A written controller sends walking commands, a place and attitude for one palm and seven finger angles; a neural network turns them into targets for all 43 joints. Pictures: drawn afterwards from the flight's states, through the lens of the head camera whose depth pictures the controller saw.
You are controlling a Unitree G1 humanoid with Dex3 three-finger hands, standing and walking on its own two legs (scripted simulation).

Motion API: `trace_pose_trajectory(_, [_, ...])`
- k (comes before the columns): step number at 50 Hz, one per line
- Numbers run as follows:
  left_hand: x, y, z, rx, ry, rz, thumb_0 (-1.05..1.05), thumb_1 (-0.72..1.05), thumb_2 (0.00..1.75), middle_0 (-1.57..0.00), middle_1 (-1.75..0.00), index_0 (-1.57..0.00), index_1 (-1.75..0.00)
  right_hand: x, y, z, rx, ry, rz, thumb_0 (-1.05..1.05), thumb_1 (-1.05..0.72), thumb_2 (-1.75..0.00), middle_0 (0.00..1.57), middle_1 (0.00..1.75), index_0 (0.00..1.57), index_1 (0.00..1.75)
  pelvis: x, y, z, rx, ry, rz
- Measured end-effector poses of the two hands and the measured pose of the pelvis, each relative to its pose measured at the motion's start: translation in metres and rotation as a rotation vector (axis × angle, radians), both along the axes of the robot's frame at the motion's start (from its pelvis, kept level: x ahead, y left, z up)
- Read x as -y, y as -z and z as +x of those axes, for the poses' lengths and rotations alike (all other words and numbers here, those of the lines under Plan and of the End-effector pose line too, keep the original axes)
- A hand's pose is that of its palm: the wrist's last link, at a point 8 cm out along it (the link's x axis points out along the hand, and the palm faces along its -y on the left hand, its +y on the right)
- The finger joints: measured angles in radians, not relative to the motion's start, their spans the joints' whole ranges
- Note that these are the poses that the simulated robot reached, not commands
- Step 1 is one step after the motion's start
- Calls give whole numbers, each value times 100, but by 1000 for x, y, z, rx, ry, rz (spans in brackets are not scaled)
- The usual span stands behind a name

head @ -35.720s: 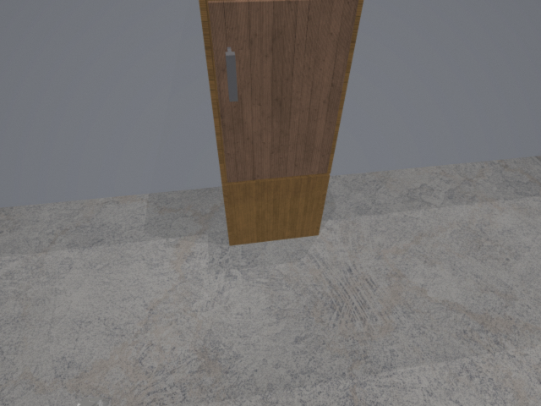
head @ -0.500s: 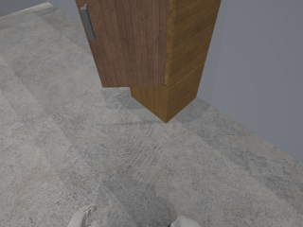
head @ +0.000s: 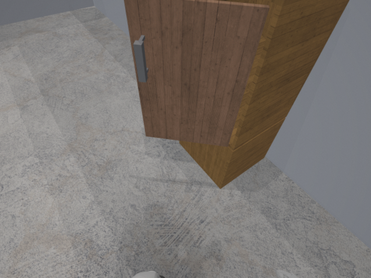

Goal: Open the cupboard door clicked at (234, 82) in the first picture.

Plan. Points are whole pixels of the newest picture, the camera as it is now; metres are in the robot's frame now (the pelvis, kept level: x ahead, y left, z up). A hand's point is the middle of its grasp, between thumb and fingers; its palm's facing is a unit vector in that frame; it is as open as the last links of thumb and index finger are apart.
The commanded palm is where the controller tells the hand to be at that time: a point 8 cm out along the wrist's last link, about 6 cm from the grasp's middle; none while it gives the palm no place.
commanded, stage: take the last steps up to it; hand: left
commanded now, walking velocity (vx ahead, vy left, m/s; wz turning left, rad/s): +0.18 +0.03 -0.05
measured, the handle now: (142, 58) +0.70 +0.22 +0.08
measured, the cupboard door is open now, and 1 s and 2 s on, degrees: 46 46 46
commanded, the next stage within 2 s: come to a stop and stand still in 0.06 s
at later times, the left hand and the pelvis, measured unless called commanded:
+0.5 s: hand (118, 257) +0.18 +0.19 -0.17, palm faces -0.04 -0.97 -0.25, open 7.3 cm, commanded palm none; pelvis +0.10 +0.00 +0.00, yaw -2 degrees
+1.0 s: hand out of the picture +0.10 +0.26 -0.15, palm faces -0.03 -0.95 -0.30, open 7.3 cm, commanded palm none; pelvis +0.06 +0.06 +0.00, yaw -5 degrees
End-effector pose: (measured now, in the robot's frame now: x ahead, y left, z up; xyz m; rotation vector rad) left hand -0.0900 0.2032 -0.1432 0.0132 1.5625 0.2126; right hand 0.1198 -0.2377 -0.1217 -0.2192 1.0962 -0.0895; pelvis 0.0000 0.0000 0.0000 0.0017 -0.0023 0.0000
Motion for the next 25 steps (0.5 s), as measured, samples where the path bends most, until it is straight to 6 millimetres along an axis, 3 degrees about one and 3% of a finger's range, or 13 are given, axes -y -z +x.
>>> trace_pose_trajectory(2, [-7,9,9,-36,1,-20,0,92,89,-20,-30,-20,-30,-13,3,22,38,-7,-10,1,-92,-90,19,30,19,30,-10,8,15,4,3,-3])
trace_pose_trajectory(5, [-19,10,44,-20,31,-18,1,91,89,-20,-30,-20,-30,-29,3,28,30,10,1,0,-92,-90,19,30,19,30,-18,5,32,13,27,8])
trace_pose_trajectory(8, [-31,6,95,57,71,-4,1,91,89,-20,-30,-20,-30,-42,4,16,-26,46,22,0,-91,-89,19,30,20,30,-24,-2,48,13,38,9])
trace_pose_trajectory(12, [-42,-3,166,174,127,36,1,92,89,-20,-30,-20,-30,-32,3,0,-86,123,-5,-2,-96,-89,20,30,20,30,-27,-8,66,10,44,13])
trace_pose_trajectory(16, [-52,-8,216,245,159,89,2,94,89,-20,-30,-20,-30,-26,11,-20,-197,153,-2,-2,-95,-89,20,30,20,30,-20,-7,82,15,41,17])
trace_pose_trajectory(20, [-48,-7,248,280,190,121,1,94,89,-20,-30,-20,-30,-20,25,-32,-281,196,27,-1,-93,-89,20,30,20,30,-8,1,96,14,55,32])
trace_pose_trajectory(25, [-35,-10,265,286,222,120,1,92,89,-20,-30,-20,-30,-14,32,-36,-330,233,51,0,-92,-89,20,30,20,30,-2,2,99,2,36,13])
